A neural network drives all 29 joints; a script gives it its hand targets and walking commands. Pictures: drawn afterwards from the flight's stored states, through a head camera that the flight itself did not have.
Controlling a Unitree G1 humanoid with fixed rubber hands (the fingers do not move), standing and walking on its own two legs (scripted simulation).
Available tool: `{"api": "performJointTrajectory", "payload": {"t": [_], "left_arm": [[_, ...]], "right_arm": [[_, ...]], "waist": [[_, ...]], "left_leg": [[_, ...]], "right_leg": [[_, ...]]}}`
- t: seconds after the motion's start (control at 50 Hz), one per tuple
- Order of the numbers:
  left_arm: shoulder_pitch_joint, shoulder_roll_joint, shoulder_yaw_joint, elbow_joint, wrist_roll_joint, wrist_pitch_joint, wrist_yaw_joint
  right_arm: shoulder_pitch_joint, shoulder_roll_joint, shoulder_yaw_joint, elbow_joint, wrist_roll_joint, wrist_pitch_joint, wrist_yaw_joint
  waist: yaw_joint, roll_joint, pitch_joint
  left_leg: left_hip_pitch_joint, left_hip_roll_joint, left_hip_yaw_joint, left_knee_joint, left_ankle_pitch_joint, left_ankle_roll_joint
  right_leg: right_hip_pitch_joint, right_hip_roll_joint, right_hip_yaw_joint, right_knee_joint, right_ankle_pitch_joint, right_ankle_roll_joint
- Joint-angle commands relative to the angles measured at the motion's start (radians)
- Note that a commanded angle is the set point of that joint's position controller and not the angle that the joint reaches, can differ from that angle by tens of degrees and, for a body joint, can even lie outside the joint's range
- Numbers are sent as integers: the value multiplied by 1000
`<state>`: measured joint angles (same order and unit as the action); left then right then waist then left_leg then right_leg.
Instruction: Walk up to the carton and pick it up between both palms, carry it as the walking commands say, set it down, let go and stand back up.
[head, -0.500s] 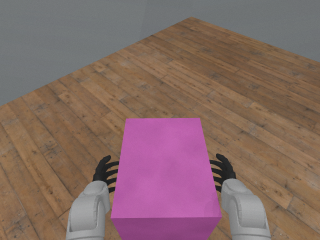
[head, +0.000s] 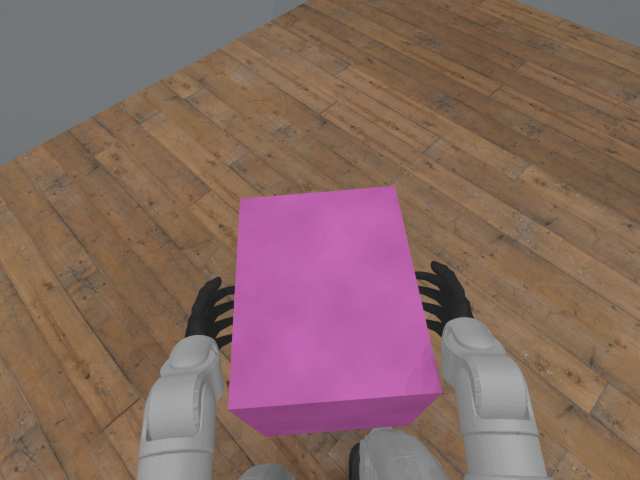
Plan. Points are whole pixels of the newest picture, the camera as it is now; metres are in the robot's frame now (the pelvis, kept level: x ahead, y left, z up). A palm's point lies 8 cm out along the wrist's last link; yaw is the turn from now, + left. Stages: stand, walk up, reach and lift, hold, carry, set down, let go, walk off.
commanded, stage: carry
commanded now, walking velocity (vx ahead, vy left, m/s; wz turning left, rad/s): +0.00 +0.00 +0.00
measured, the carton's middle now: (327, 316) +0.33 +0.00 -0.07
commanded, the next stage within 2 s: none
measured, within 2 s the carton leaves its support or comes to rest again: neither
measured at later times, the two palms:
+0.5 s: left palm (168, 271) +0.33 +0.17 +0.08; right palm (440, 258) +0.34 -0.13 +0.08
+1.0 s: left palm (164, 345) +0.26 +0.17 +0.06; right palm (448, 325) +0.26 -0.13 +0.05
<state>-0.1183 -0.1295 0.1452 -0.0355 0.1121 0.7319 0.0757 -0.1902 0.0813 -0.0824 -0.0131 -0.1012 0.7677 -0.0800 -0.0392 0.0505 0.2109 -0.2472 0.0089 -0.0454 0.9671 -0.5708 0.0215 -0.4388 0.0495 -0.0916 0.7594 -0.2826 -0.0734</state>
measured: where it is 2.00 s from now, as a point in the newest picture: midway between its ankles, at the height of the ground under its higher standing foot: outside the picture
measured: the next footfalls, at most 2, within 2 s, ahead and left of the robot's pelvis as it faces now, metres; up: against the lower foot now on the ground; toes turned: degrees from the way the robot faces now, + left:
left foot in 0.08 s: -0.01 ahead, +0.09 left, +0.00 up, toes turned +2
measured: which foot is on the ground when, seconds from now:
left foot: up 0.00-0.06, down 0.08-1.00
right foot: down 0.00-1.00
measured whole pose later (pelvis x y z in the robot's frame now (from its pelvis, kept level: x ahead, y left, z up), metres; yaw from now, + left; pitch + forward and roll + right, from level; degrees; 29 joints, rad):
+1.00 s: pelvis -0.02 +0.02 +0.02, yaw +0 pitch -2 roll +1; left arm -0.16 -0.13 0.15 0.03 0.15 0.77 0.06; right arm -0.18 0.14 -0.15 0.06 -0.17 0.73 -0.05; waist 0.01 0.01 0.05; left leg -0.20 -0.06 0.07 0.59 -0.36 0.07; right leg -0.39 0.00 -0.05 0.56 -0.14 -0.04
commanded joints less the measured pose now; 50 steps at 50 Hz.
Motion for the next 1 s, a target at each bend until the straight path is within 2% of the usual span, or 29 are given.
{"api": "performJointTrajectory", "payload": {"t": [0.0,0.04,0.06,0.08,0.1,0.12,0.14,0.16,0.2,0.24,0.26,0.3,0.32,0.36,0.4,0.44,0.48,0.54,0.58,0.6,0.66,0.68,0.72,0.78,0.84,0.88,0.92,0.94,0.98], "left_arm": [[-483,-828,-691,-277,-266,-43,-230],[-479,-858,-731,-242,-263,-42,-238],[-519,-852,-725,-212,-245,-56,-240],[-483,-881,-734,-170,-237,-61,-246],[-506,-877,-743,-172,-230,-69,-242],[-497,-862,-759,-203,-233,-71,-237],[-562,-827,-792,-289,-280,-83,-249],[-578,-836,-806,-276,-273,-93,-254],[-625,-844,-823,-305,-276,-97,-260],[-639,-874,-821,-302,-263,-99,-258],[-600,-851,-796,-267,-241,-89,-256],[-484,-823,-734,-171,-220,-62,-257],[-488,-816,-736,-157,-212,-49,-258],[-403,-792,-683,-47,-175,-24,-259],[-365,-755,-616,56,-131,-3,-255],[-434,-756,-605,41,-135,-4,-250],[-521,-755,-592,57,-132,-11,-256],[-575,-783,-559,117,-130,-15,-258],[-599,-826,-574,94,-145,-18,-262],[-607,-840,-577,110,-142,-19,-258],[-732,-873,-643,-28,-199,-42,-256],[-712,-885,-643,-13,-206,-30,-258],[-753,-871,-652,-51,-212,-37,-255],[-723,-910,-672,-89,-231,-41,-257],[-704,-918,-706,-140,-244,-39,-257],[-659,-902,-704,-143,-242,-35,-256],[-695,-903,-717,-168,-251,-41,-260],[-621,-908,-696,-95,-237,-24,-265],[-513,-872,-650,-13,-201,-14,-265]], "right_arm": [[-336,913,634,-177,282,-65,248],[-305,902,623,-167,256,-71,261],[-324,895,593,-100,231,-88,272],[-399,874,588,-158,227,-117,275],[-425,869,591,-164,233,-130,281],[-412,857,600,-194,245,-134,281],[-352,845,586,-186,231,-149,279],[-390,851,597,-213,227,-164,278],[-380,888,609,-180,219,-156,274],[-402,911,648,-194,219,-138,272],[-390,869,623,-179,199,-131,271],[-419,812,615,-236,194,-120,248],[-366,823,589,-154,175,-101,246],[-383,797,586,-126,166,-78,246],[-390,756,551,-72,141,-53,240],[-392,779,530,-11,144,-42,242],[-434,795,512,40,140,-42,255],[-527,829,501,75,145,-49,253],[-554,867,516,56,162,-50,265],[-569,858,504,51,163,-57,268],[-607,892,513,13,184,-77,269],[-578,906,507,23,180,-70,267],[-573,907,496,40,176,-71,268],[-611,944,557,-53,214,-82,267],[-539,959,557,-44,218,-80,273],[-505,934,555,-62,212,-75,270],[-530,936,568,-85,220,-81,272],[-509,925,570,-86,201,-70,267],[-453,867,547,-72,181,-62,264]], "waist": [[49,-197,-759],[36,-163,-821],[29,-85,-831],[47,36,-895],[55,136,-887],[56,242,-888],[47,276,-855],[51,244,-837],[52,140,-827],[39,-72,-773],[34,-55,-758],[38,-122,-773],[34,-73,-770],[38,-100,-748],[35,-114,-702],[33,-50,-675],[32,-89,-584],[35,-69,-513],[35,-71,-507],[36,-8,-478],[38,21,-509],[39,58,-502],[42,13,-523],[44,-55,-600],[38,1,-659],[40,24,-684],[41,-7,-703],[44,-64,-681],[39,-73,-660]], "left_leg": [[15,15,14,-94,-9,18],[38,10,41,-422,14,30],[125,53,28,-571,287,29],[249,98,-10,-462,714,33],[376,179,-62,-353,1197,51],[499,220,-52,-318,1522,66],[449,233,-81,-300,1553,102],[419,199,-40,-283,1495,83],[263,110,35,-254,1177,36],[160,79,55,-343,744,12],[136,90,40,-375,794,4],[119,106,25,-355,835,14],[124,108,20,-366,859,23],[163,114,25,-394,870,22],[193,148,4,-405,1043,11],[203,155,-8,-414,1122,14],[138,167,-23,-443,1127,-2],[62,142,6,-437,929,12],[59,131,0,-479,667,16],[56,124,-6,-501,679,6],[63,152,-23,-493,810,-3],[46,142,-35,-508,763,10],[33,141,-40,-530,588,18],[75,127,-24,-499,605,19],[164,144,-7,-467,857,-10],[158,137,-7,-465,786,19],[161,138,-8,-470,732,25],[122,125,0,-472,634,33],[119,135,-25,-500,621,25]], "right_leg": [[390,-318,361,-308,536,-127],[499,-270,285,-205,706,-119],[484,-239,224,-155,702,-90],[435,-192,176,-120,631,-45],[285,-150,143,-86,416,-21],[172,-99,104,-72,252,-13],[211,-103,114,-136,254,1],[258,-104,97,-196,399,-6],[415,-165,123,-170,795,-18],[480,-211,158,-145,991,-42],[485,-213,147,-132,945,-38],[501,-207,145,-143,912,-24],[495,-215,130,-142,890,-19],[421,-198,150,-156,855,-19],[364,-174,113,-141,719,1],[330,-168,110,-132,651,0],[318,-155,87,-130,543,17],[313,-170,100,-165,546,24],[285,-173,128,-209,399,12],[259,-170,129,-196,361,12],[250,-156,119,-179,293,21],[250,-167,135,-206,270,18],[249,-153,144,-232,201,17],[292,-177,164,-242,352,2],[291,-181,139,-176,476,-7],[299,-183,136,-208,425,0],[302,-186,145,-216,414,-8],[314,-187,144,-231,408,-1],[285,-182,145,-228,363,-12]]}}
